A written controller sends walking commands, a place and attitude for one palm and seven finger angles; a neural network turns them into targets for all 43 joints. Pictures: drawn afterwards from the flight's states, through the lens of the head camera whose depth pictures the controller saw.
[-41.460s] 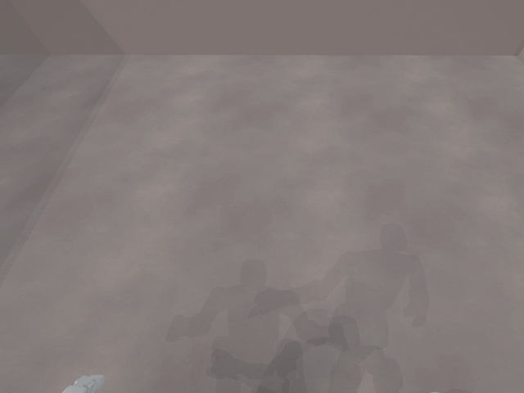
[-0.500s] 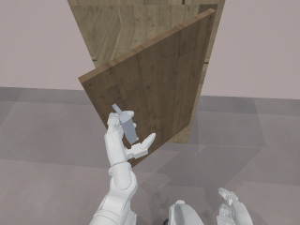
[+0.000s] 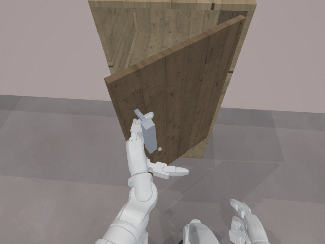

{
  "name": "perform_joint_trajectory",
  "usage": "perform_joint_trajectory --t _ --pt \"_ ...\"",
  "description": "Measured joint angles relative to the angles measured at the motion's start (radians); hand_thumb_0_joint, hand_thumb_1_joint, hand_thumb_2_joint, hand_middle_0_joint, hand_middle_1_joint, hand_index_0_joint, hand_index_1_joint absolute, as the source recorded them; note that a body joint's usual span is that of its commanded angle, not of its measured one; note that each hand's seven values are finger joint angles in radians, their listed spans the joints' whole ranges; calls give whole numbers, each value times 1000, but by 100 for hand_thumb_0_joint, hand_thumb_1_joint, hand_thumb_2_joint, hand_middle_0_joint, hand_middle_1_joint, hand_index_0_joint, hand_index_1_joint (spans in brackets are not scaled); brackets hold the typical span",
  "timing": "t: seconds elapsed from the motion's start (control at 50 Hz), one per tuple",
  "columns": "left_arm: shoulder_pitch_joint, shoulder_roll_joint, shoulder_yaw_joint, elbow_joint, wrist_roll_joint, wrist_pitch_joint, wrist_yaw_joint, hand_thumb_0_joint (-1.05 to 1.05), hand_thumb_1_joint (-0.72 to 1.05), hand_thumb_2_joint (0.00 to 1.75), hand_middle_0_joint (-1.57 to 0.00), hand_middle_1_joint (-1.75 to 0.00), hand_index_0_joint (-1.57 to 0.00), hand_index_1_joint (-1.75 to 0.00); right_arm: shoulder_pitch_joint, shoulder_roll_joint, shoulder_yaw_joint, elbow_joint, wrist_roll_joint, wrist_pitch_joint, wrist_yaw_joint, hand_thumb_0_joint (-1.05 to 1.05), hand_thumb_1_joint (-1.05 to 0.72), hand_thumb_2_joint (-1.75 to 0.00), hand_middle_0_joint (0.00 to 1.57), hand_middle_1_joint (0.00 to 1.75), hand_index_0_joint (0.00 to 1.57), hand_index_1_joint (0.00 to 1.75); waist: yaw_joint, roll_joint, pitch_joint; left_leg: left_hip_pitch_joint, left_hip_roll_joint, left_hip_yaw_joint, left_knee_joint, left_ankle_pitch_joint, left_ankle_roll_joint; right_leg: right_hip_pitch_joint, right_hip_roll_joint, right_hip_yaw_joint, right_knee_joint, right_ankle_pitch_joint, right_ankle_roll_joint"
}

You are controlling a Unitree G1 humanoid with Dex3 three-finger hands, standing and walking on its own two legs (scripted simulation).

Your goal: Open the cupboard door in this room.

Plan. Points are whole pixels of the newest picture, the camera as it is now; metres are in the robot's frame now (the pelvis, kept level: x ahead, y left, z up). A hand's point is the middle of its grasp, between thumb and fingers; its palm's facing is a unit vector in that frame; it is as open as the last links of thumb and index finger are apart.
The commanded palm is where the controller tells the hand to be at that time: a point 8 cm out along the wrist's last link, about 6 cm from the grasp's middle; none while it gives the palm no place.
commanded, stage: slide the hand sideways off the handle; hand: left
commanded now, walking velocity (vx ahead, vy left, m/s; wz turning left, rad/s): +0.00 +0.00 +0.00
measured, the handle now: (145, 131) +0.38 +0.06 +0.04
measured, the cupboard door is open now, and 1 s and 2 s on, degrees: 41 44 44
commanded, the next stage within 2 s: draw the hand back to the body in 1.24 s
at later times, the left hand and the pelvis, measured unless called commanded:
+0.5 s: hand (155, 167) +0.29 +0.03 +0.03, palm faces -0.19 -0.98 +0.01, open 16.3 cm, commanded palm +0.26 +0.09 +0.03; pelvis +0.00 +0.03 -0.01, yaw -1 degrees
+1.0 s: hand (130, 187) +0.25 +0.08 +0.03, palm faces -0.12 -0.99 +0.01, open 16.3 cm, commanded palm +0.22 +0.14 +0.03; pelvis +0.01 +0.02 -0.02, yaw +0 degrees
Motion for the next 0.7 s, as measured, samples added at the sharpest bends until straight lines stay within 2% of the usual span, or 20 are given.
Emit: perform_joint_trajectory --t 0.06,0.08,0.1,0.14,0.18,0.2,0.24,0.3,0.4,0.48,0.7 --pt "-6 0 -13 6 4 3 3 -1 -50 30 -37 -61 -37 -62 -3 3 3 1 -1 1 5 1 -91 -90 20 30 20 30 4 -1 0 -2 -2 4 8 -5 7 -1 -1 4 3 -1 7" --pt "-1 5 -15 -4 13 5 -15 -1 -50 30 -36 -59 -36 -60 -3 3 6 -2 0 4 9 1 -91 -90 20 30 20 30 3 -2 2 -4 -4 5 11 -5 10 -2 -4 5 6 -1 9" --pt "11 18 -15 -18 16 -3 -67 -1 -50 30 -36 -57 -34 -58 3 2 6 -12 4 6 12 1 -91 -90 20 30 20 30 2 -2 3 -7 -8 5 15 -6 13 -5 -8 5 11 -3 11" --pt "30 64 -23 -47 4 -31 -219 -1 -49 30 -33 -51 -28 -52 21 -3 6 -36 17 12 13 1 -91 -90 20 30 20 30 3 -1 7 -16 -15 4 29 -11 19 -10 -15 4 24 -9 16" --pt "40 114 -39 -74 -31 -47 -364 -1 -49 30 -29 -46 -22 -47 38 -12 5 -57 35 17 10 1 -91 -90 20 30 20 30 6 6 14 -20 -18 3 46 -18 24 -12 -18 3 36 -15 20" --pt "43 129 -46 -86 -56 -48 -417 -1 -50 30 -27 -44 -20 -44 44 -18 4 -66 45 20 8 1 -91 -90 20 30 20 30 7 10 18 -21 -18 4 52 -21 27 -11 -19 4 39 -17 23" --pt "50 133 -50 -108 -105 -41 -475 -1 -50 30 -23 -40 -18 -40 54 -28 5 -80 61 26 5 1 -91 -90 20 30 20 30 8 16 27 -17 -19 10 58 -26 33 -8 -19 10 42 -18 30" --pt "75 99 -43 -138 -132 -17 -477 -1 -50 30 -20 -36 -16 -36 68 -36 5 -98 69 37 7 1 -91 -90 20 30 20 30 8 14 29 -14 -21 24 54 -26 42 -9 -20 24 40 -14 39" --pt "125 64 -51 -186 -70 -1 -418 -1 -50 30 -15 -32 -17 -33 84 -35 5 -127 62 52 20 1 -91 -90 20 30 20 30 1 3 16 -26 -21 42 61 -33 52 -28 -20 42 50 -18 49" --pt "170 78 -65 -234 -37 -2 -408 -1 -50 30 -14 -31 -16 -31 84 -29 4 -141 61 65 22 1 -91 -90 20 30 20 30 -1 -3 13 -31 -18 47 76 -46 55 -35 -16 46 63 -26 51" --pt "359 123 -70 -400 -48 12 -441 -1 -50 30 -15 -30 -15 -30 72 -17 18 -180 67 64 6 1 -91 -90 20 30 20 30 18 -1 13 -10 -17 36 73 -58 52 -10 -15 37 58 -40 50"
